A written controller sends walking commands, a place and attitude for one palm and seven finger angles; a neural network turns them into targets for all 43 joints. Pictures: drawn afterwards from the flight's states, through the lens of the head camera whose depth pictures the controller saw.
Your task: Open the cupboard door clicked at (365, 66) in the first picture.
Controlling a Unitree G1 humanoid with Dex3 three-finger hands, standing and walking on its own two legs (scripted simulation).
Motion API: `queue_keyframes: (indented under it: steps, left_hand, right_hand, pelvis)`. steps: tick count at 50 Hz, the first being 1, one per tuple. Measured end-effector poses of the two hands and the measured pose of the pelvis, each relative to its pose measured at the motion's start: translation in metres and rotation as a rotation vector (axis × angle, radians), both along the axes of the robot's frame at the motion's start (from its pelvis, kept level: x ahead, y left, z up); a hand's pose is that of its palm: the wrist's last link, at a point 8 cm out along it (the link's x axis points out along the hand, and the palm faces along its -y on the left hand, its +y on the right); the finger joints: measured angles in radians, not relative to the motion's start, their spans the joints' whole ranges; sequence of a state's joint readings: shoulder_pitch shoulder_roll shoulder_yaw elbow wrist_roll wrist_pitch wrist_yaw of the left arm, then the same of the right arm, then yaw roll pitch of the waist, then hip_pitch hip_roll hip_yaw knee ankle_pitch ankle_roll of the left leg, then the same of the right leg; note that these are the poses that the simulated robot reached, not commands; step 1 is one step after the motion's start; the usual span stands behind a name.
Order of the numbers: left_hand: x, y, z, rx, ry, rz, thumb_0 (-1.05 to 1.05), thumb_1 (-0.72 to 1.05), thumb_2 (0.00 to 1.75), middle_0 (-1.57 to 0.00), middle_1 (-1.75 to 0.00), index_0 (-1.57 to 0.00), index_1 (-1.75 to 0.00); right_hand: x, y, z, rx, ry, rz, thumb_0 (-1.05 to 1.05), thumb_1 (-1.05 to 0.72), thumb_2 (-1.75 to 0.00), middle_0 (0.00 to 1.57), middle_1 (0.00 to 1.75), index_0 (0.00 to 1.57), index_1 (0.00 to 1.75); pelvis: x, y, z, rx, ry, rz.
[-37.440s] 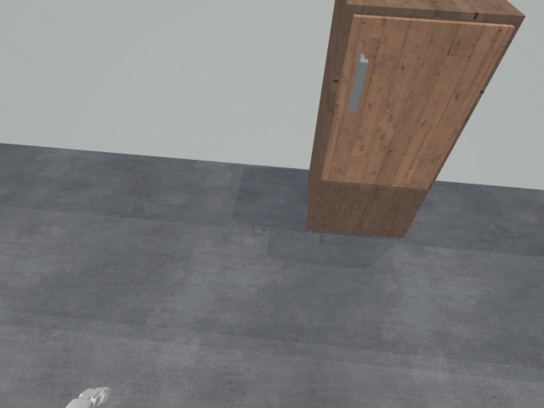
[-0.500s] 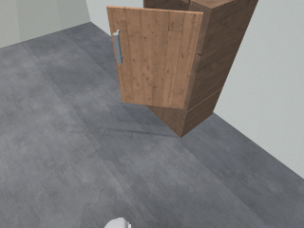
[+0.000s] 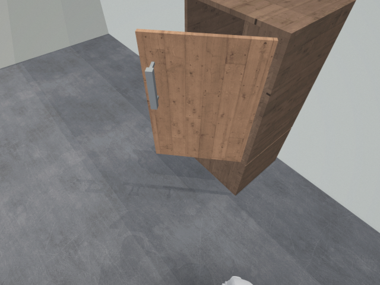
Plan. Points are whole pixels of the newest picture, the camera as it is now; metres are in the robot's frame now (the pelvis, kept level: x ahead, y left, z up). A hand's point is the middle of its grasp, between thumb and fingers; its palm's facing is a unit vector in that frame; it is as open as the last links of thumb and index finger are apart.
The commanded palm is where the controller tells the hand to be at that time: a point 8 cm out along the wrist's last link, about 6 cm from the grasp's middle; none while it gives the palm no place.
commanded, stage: take the last steps up to it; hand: left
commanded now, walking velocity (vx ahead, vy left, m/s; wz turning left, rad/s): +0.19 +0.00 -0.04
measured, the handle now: (153, 86) +0.71 +0.17 +0.00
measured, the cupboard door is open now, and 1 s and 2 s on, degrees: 42 42 42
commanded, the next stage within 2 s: come to a stop and stand still in 0.08 s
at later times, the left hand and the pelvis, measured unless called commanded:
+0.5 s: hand (122, 280) +0.16 +0.18 -0.19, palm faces +0.05 -0.98 -0.21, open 7.3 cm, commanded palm none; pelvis +0.13 +0.00 -0.01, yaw -1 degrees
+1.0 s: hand out of the picture +0.15 +0.16 -0.19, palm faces +0.03 -0.98 -0.18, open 7.3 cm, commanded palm none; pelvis +0.11 -0.02 -0.01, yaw -1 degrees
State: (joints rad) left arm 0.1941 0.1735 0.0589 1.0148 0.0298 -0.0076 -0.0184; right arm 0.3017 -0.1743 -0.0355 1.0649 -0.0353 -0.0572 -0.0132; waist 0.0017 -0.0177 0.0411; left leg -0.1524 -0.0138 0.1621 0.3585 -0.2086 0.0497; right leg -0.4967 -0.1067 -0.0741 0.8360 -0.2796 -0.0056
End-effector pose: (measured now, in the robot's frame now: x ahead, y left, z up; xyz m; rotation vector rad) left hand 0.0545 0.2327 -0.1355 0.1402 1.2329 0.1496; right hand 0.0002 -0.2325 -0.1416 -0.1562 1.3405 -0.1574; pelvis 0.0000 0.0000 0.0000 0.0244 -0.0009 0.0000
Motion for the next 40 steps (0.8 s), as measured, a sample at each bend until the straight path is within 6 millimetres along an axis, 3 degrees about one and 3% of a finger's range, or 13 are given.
queue_keyframes:
  steps: [6, 9, 13, 19, 27, 33, 40]
  left_hand:
    - [0.086, -0.017, 0.001, 0.037, -0.091, -0.075, 0.01, 0.91, 0.90, -0.19, -0.30, -0.20, -0.30]
    - [0.105, -0.027, 0.000, 0.034, -0.102, -0.071, 0.01, 0.91, 0.90, -0.20, -0.30, -0.20, -0.30]
    - [0.105, -0.033, 0.001, 0.022, -0.057, -0.025, 0.00, 0.92, 0.90, -0.20, -0.30, -0.20, -0.30]
    - [0.102, -0.015, -0.012, 0.025, 0.048, -0.001, 0.00, 0.94, 0.90, -0.20, -0.30, -0.20, -0.30]
    - [0.100, -0.001, -0.024, 0.022, 0.120, 0.035, 0.01, 0.92, 0.90, -0.20, -0.30, -0.20, -0.30]
    - [0.092, -0.004, -0.016, 0.066, 0.136, 0.025, 0.01, 0.91, 0.90, -0.20, -0.30, -0.20, -0.30]
    - [0.084, -0.017, -0.005, 0.067, 0.122, 0.013, 0.01, 0.91, 0.90, -0.20, -0.30, -0.20, -0.30]
  right_hand:
    - [-0.009, -0.006, -0.018, 0.051, 0.130, -0.074, 0.00, -0.92, -0.90, 0.20, 0.30, 0.20, 0.30]
    - [0.004, -0.011, -0.021, 0.062, 0.170, -0.078, 0.00, -0.91, -0.90, 0.20, 0.30, 0.20, 0.30]
    - [0.049, -0.015, -0.011, 0.044, 0.140, -0.059, 0.01, -0.91, -0.90, 0.20, 0.30, 0.20, 0.30]
    - [0.127, -0.010, -0.007, 0.009, 0.011, -0.024, 0.01, -0.91, -0.90, 0.20, 0.30, 0.20, 0.30]
    - [0.195, -0.004, -0.006, -0.027, -0.087, 0.034, 0.00, -0.91, -0.90, 0.20, 0.30, 0.20, 0.30]
    - [0.216, -0.016, -0.012, -0.007, -0.147, 0.037, 0.00, -0.91, -0.90, 0.20, 0.30, 0.20, 0.30]
    - [0.203, -0.034, -0.004, -0.012, -0.109, 0.005, 0.00, -0.91, -0.90, 0.20, 0.30, 0.20, 0.30]
  pelvis:
    - [0.046, -0.019, -0.012, 0.024, -0.003, -0.018]
    - [0.063, -0.024, -0.013, -0.002, -0.011, -0.003]
    - [0.085, -0.025, -0.004, -0.010, -0.008, 0.004]
    - [0.111, -0.015, -0.006, -0.024, -0.010, -0.011]
    - [0.127, -0.005, -0.014, -0.008, -0.001, -0.021]
    - [0.121, -0.018, -0.016, -0.002, 0.007, -0.027]
    - [0.119, -0.026, -0.007, 0.001, 0.011, -0.014]
